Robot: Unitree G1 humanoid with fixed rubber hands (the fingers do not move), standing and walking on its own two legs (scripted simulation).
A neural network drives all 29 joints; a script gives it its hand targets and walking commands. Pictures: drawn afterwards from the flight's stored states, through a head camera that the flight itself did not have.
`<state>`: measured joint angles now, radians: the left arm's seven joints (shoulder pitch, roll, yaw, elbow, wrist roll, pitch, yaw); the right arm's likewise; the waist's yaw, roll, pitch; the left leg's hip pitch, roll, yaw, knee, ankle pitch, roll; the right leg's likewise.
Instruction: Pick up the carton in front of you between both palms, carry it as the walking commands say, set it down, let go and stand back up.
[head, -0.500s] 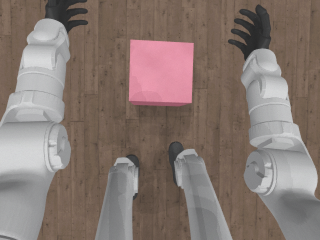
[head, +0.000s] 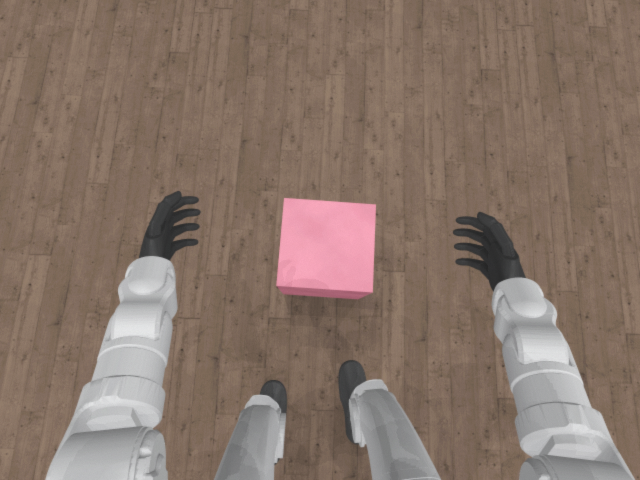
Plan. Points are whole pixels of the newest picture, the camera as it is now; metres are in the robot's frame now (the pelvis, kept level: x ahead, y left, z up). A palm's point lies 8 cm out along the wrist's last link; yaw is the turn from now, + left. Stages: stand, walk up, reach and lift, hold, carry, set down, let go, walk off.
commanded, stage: let go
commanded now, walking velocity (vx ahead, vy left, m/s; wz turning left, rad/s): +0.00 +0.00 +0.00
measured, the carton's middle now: (324, 253) +0.46 -0.04 -0.59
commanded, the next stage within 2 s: stand in 0.98 s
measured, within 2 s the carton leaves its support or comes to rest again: neither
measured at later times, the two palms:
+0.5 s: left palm (73, 396) +0.24 +0.23 -0.02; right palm (566, 413) +0.20 -0.23 -0.01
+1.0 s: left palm (60, 432) +0.21 +0.24 -0.01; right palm (574, 412) +0.20 -0.23 +0.00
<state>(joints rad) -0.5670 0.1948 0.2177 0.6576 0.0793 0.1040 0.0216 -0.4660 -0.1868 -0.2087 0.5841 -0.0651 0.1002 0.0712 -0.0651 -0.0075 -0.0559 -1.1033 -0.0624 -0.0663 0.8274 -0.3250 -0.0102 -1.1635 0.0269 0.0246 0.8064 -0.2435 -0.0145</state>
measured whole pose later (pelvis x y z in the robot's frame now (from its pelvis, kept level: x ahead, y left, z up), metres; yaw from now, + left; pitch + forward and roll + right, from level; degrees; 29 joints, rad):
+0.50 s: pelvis +0.05 +0.01 +0.06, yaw -2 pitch +4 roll -1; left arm 0.15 0.21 0.07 0.50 0.01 0.02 -0.04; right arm 0.23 -0.21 -0.03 0.43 0.02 0.03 0.07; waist -0.03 -0.01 0.04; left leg -0.24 -0.03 -0.06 0.47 -0.30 0.01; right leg -0.31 0.04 0.05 0.45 -0.22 -0.01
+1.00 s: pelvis +0.04 +0.01 +0.06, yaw -2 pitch -4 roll -1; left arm 0.22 0.21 0.03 0.48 0.01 0.10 -0.03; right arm 0.21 -0.23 -0.03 0.40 -0.02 0.20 0.02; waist 0.00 0.01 0.08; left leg -0.08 -0.03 -0.05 0.49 -0.34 0.02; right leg -0.15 0.04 0.05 0.49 -0.26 -0.01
